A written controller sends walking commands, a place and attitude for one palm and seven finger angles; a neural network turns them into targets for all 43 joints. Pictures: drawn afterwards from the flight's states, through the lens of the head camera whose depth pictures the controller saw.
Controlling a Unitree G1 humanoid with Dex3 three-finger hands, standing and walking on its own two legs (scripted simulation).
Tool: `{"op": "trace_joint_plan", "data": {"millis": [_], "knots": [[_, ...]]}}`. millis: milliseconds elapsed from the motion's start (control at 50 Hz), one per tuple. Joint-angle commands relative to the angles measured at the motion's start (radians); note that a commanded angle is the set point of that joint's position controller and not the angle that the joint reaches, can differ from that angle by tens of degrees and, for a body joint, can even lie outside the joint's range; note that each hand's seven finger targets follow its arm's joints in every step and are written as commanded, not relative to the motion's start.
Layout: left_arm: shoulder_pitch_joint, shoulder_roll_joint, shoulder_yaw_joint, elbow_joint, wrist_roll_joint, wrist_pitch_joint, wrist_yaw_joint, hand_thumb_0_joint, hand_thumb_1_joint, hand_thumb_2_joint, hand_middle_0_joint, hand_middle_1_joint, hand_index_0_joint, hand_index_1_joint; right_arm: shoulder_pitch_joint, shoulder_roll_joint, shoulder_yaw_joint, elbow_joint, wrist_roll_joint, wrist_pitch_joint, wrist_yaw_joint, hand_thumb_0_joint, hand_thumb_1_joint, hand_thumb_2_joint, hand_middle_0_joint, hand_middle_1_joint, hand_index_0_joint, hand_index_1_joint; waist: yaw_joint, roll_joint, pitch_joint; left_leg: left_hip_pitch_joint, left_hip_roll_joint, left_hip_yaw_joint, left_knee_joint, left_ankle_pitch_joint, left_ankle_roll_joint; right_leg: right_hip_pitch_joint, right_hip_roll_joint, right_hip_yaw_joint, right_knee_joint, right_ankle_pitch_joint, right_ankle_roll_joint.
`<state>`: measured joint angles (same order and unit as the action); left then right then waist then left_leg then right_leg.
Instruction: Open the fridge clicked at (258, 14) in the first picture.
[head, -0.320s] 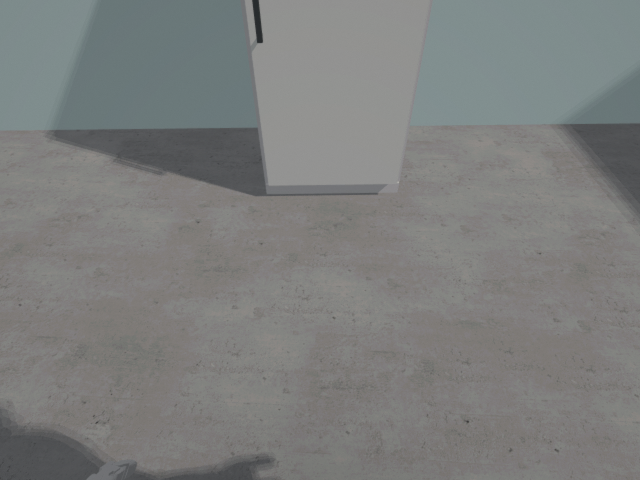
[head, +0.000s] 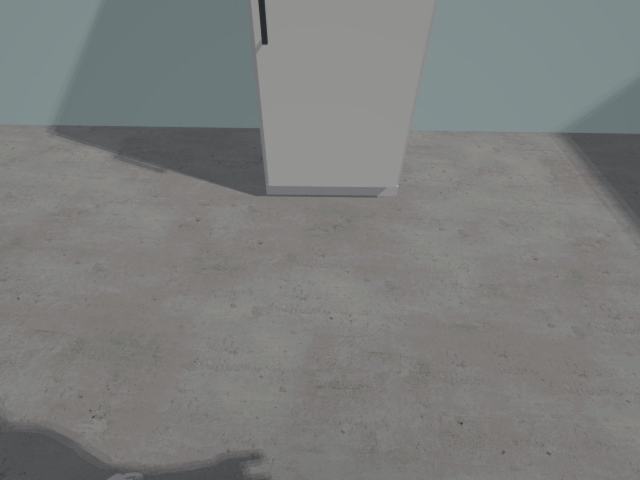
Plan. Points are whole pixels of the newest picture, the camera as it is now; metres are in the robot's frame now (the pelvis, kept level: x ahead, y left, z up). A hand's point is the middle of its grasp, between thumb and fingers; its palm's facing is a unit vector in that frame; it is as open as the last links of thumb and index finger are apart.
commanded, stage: stand and wait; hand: left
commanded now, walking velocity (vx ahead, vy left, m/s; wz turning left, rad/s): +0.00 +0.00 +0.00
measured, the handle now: out of the picture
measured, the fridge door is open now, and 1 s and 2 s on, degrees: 0 0 0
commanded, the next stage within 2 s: look at it before walking up in 0.50 s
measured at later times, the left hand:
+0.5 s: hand out of the picture +0.06 +0.26 -0.15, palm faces -0.01 -0.94 -0.34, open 7.4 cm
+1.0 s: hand out of the picture +0.07 +0.26 -0.15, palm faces -0.03 -0.94 -0.33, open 7.4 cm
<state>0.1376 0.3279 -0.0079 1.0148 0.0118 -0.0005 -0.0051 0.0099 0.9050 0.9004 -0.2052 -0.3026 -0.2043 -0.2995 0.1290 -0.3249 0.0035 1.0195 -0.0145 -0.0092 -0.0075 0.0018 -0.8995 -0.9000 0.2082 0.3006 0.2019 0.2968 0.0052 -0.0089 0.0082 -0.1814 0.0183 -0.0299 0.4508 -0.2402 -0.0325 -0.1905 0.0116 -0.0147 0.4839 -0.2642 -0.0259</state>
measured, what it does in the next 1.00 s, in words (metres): stands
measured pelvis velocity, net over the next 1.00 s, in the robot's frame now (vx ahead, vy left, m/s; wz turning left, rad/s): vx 0.00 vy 0.01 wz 0.00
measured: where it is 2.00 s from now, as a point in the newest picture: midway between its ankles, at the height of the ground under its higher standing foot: outside the picture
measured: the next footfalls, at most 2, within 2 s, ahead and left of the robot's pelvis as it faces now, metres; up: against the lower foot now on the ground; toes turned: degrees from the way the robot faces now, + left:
none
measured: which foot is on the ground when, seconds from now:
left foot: down 0.00-1.00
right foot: down 0.00-1.00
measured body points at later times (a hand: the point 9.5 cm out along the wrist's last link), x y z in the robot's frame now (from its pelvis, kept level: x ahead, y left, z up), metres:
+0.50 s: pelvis -0.01 +0.01 +0.00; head -0.01 +0.01 +0.45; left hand +0.06 +0.31 -0.13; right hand +0.06 -0.29 -0.13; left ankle +0.00 +0.14 -0.74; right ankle +0.00 -0.10 -0.74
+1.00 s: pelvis +0.00 +0.01 +0.01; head +0.00 +0.01 +0.46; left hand +0.07 +0.31 -0.13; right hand +0.07 -0.29 -0.13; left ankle +0.00 +0.14 -0.74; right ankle +0.00 -0.10 -0.74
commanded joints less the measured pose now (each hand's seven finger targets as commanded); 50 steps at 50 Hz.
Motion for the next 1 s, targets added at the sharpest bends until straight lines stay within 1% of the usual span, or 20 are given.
{"op": "trace_joint_plan", "data": {"millis": [0, 40, 120, 200, 280, 300, 440, 500, 520, 540, 580, 640, 720, 740, 780, 840, 880, 940, 960, 980], "knots": [[-0.056, 0.217, 0.05, -0.057, -0.003, -0.023, 0.015, 0.0, 0.9, 0.9, -0.2, -0.3, -0.2, -0.3, -0.052, -0.2, -0.047, -0.059, -0.003, -0.025, -0.012, 0.0, -0.9, -0.9, 0.2, 0.3, 0.2, 0.3, -0.006, 0.007, -0.039, 0.009, 0.082, -0.062, -0.061, 0.149, 0.059, -0.001, -0.126, 0.129, -0.123, 0.121, -0.02], [-0.053, 0.217, 0.049, -0.048, -0.003, -0.023, 0.015, 0.0, 0.9, 0.9, -0.2, -0.3, -0.2, -0.3, -0.05, -0.202, -0.047, -0.05, -0.002, -0.025, -0.011, 0.0, -0.9, -0.9, 0.2, 0.3, 0.2, 0.3, -0.006, 0.018, -0.046, 0.013, 0.085, -0.063, -0.068, 0.145, 0.059, 0.005, -0.127, 0.132, -0.13, 0.113, -0.02], [-0.046, 0.217, 0.048, -0.031, -0.003, -0.022, 0.014, 0.0, 0.9, 0.9, -0.2, -0.3, -0.2, -0.3, -0.046, -0.206, -0.045, -0.033, 0.0, -0.026, -0.011, 0.0, -0.9, -0.9, 0.2, 0.3, 0.2, 0.3, -0.003, 0.006, -0.041, 0.008, 0.086, -0.071, -0.081, 0.137, 0.06, 0.012, -0.127, 0.129, -0.139, 0.096, -0.018], [-0.044, 0.219, 0.047, -0.017, -0.004, -0.022, 0.013, 0.0, 0.9, 0.9, -0.2, -0.3, -0.2, -0.3, -0.042, -0.21, -0.043, -0.017, 0.001, -0.027, -0.01, 0.0, -0.9, -0.9, 0.2, 0.3, 0.2, 0.3, -0.002, 0.015, -0.041, 0.011, 0.091, -0.077, -0.093, 0.139, 0.062, 0.021, -0.127, 0.124, -0.143, 0.097, -0.016], [-0.043, 0.222, 0.045, -0.005, -0.003, -0.02, 0.013, 0.0, 0.9, 0.9, -0.2, -0.3, -0.2, -0.3, -0.039, -0.215, -0.042, -0.004, 0.003, -0.025, -0.009, 0.0, -0.9, -0.9, 0.2, 0.3, 0.2, 0.3, -0.004, 0.01, -0.026, 0.005, 0.09, -0.083, -0.105, 0.109, 0.061, 0.009, -0.126, 0.126, -0.155, 0.055, -0.014], [-0.039, 0.22, 0.045, -0.003, -0.003, -0.02, 0.012, 0.0, 0.9, 0.9, -0.2, -0.3, -0.2, -0.3, -0.041, -0.216, -0.043, -0.001, 0.002, -0.026, -0.008, 0.0, -0.9, -0.9, 0.2, 0.3, 0.2, 0.3, -0.002, 0.016, -0.028, 0.009, 0.091, -0.082, -0.108, 0.112, 0.062, 0.01, -0.127, 0.125, -0.155, 0.06, -0.014], [-0.036, 0.221, 0.043, 0.008, -0.002, -0.021, 0.013, 0.0, 0.9, 0.9, -0.2, -0.3, -0.2, -0.3, -0.038, -0.216, -0.041, 0.014, 0.003, -0.026, -0.007, 0.0, -0.9, -0.9, 0.2, 0.3, 0.2, 0.3, -0.001, 0.002, -0.02, 0.005, 0.091, -0.085, -0.118, 0.104, 0.06, 0.009, -0.127, 0.129, -0.164, 0.051, -0.011], [-0.034, 0.221, 0.042, 0.008, -0.002, -0.021, 0.013, 0.0, 0.9, 0.9, -0.2, -0.3, -0.2, -0.3, -0.039, -0.216, -0.041, 0.015, 0.003, -0.028, -0.007, 0.0, -0.9, -0.9, 0.2, 0.3, 0.2, 0.3, 0.0, 0.013, -0.025, 0.011, 0.092, -0.086, -0.12, 0.123, 0.062, 0.014, -0.129, 0.125, -0.162, 0.073, -0.011], [-0.036, 0.222, 0.042, 0.009, -0.002, -0.022, 0.013, 0.0, 0.9, 0.9, -0.2, -0.3, -0.2, -0.3, -0.039, -0.216, -0.041, 0.016, 0.003, -0.027, -0.006, 0.0, -0.9, -0.9, 0.2, 0.3, 0.2, 0.3, -0.002, 0.006, -0.027, 0.013, 0.092, -0.086, -0.12, 0.119, 0.06, 0.014, -0.128, 0.126, -0.163, 0.07, -0.01], [-0.038, 0.22, 0.042, 0.011, -0.001, -0.021, 0.013, 0.0, 0.9, 0.9, -0.2, -0.3, -0.2, -0.3, -0.041, -0.218, -0.041, 0.017, 0.003, -0.027, -0.006, 0.0, -0.9, -0.9, 0.2, 0.3, 0.2, 0.3, -0.002, 0.016, -0.016, 0.009, 0.092, -0.085, -0.127, 0.107, 0.06, 0.006, -0.127, 0.126, -0.165, 0.06, -0.009], [-0.036, 0.219, 0.042, 0.009, 0.0, -0.02, 0.013, 0.0, 0.9, 0.9, -0.2, -0.3, -0.2, -0.3, -0.04, -0.216, -0.042, 0.017, 0.004, -0.026, -0.006, 0.0, -0.9, -0.9, 0.2, 0.3, 0.2, 0.3, -0.001, 0.012, -0.01, 0.002, 0.093, -0.09, -0.131, 0.09, 0.062, 0.004, -0.125, 0.126, -0.168, 0.04, -0.008], [-0.036, 0.219, 0.04, 0.012, 0.0, -0.02, 0.013, 0.0, 0.9, 0.9, -0.2, -0.3, -0.2, -0.3, -0.044, -0.218, -0.041, 0.02, 0.003, -0.026, -0.005, 0.0, -0.9, -0.9, 0.2, 0.3, 0.2, 0.3, -0.001, 0.024, -0.014, 0.009, 0.092, -0.089, -0.134, 0.096, 0.061, 0.004, -0.125, 0.128, -0.167, 0.051, -0.008], [-0.033, 0.219, 0.041, 0.01, 0.0, -0.022, 0.013, 0.0, 0.9, 0.9, -0.2, -0.3, -0.2, -0.3, -0.044, -0.215, -0.041, 0.02, 0.004, -0.027, -0.005, 0.0, -0.9, -0.9, 0.2, 0.3, 0.2, 0.3, 0.0, 0.01, -0.024, 0.016, 0.093, -0.086, -0.128, 0.117, 0.061, 0.012, -0.128, 0.128, -0.168, 0.076, -0.008], [-0.034, 0.219, 0.041, 0.012, 0.0, -0.022, 0.013, 0.0, 0.9, 0.9, -0.2, -0.3, -0.2, -0.3, -0.044, -0.217, -0.042, 0.021, 0.004, -0.027, -0.005, 0.0, -0.9, -0.9, 0.2, 0.3, 0.2, 0.3, -0.003, 0.009, -0.033, 0.026, 0.095, -0.083, -0.128, 0.125, 0.06, 0.014, -0.128, 0.125, -0.166, 0.086, -0.008], [-0.035, 0.22, 0.041, 0.01, 0.0, -0.022, 0.014, 0.0, 0.9, 0.9, -0.2, -0.3, -0.2, -0.3, -0.044, -0.215, -0.041, 0.02, 0.005, -0.027, -0.005, 0.0, -0.9, -0.9, 0.2, 0.3, 0.2, 0.3, -0.002, 0.014, -0.03, 0.025, 0.095, -0.083, -0.126, 0.131, 0.06, 0.018, -0.129, 0.125, -0.166, 0.097, -0.008], [-0.034, 0.219, 0.041, 0.012, 0.0, -0.024, 0.014, 0.0, 0.9, 0.9, -0.2, -0.3, -0.2, -0.3, -0.046, -0.216, -0.04, 0.022, 0.005, -0.027, -0.005, 0.0, -0.9, -0.9, 0.2, 0.3, 0.2, 0.3, -0.003, 0.003, -0.042, 0.035, 0.095, -0.081, -0.124, 0.156, 0.059, 0.029, -0.131, 0.125, -0.164, 0.128, -0.009], [-0.033, 0.22, 0.041, 0.011, 0.0, -0.025, 0.014, 0.0, 0.9, 0.9, -0.2, -0.3, -0.2, -0.3, -0.047, -0.216, -0.04, 0.023, 0.006, -0.028, -0.006, 0.0, -0.9, -0.9, 0.2, 0.3, 0.2, 0.3, -0.002, 0.008, -0.046, 0.039, 0.097, -0.079, -0.122, 0.168, 0.059, 0.034, -0.132, 0.121, -0.161, 0.144, -0.008], [-0.03, 0.22, 0.039, 0.014, -0.001, -0.025, 0.015, 0.0, 0.9, 0.9, -0.2, -0.3, -0.2, -0.3, -0.051, -0.217, -0.039, 0.026, 0.006, -0.027, -0.006, 0.0, -0.9, -0.9, 0.2, 0.3, 0.2, 0.3, -0.001, 0.019, -0.042, 0.043, 0.098, -0.077, -0.125, 0.166, 0.058, 0.033, -0.132, 0.123, -0.164, 0.146, -0.007], [-0.031, 0.221, 0.04, 0.013, 0.0, -0.025, 0.015, 0.0, 0.9, 0.9, -0.2, -0.3, -0.2, -0.3, -0.049, -0.217, -0.04, 0.024, 0.007, -0.026, -0.006, 0.0, -0.9, -0.9, 0.2, 0.3, 0.2, 0.3, -0.003, 0.004, -0.04, 0.045, 0.099, -0.078, -0.124, 0.175, 0.059, 0.033, -0.132, 0.121, -0.164, 0.158, -0.009], [-0.033, 0.221, 0.04, 0.012, 0.0, -0.025, 0.015, 0.0, 0.9, 0.9, -0.2, -0.3, -0.2, -0.3, -0.05, -0.217, -0.04, 0.025, 0.006, -0.026, -0.006, 0.0, -0.9, -0.9, 0.2, 0.3, 0.2, 0.3, -0.003, 0.008, -0.035, 0.043, 0.098, -0.077, -0.127, 0.168, 0.058, 0.031, -0.132, 0.123, -0.166, 0.151, -0.008]]}}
